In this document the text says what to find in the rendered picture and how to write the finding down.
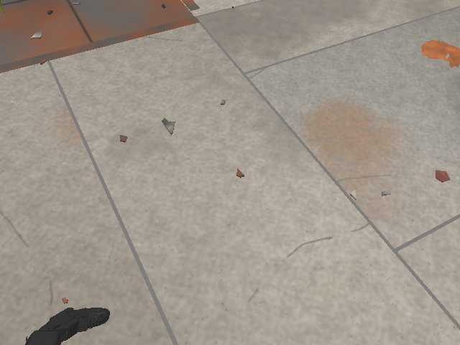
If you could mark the robot left hand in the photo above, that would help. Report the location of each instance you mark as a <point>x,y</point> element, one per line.
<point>66,324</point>

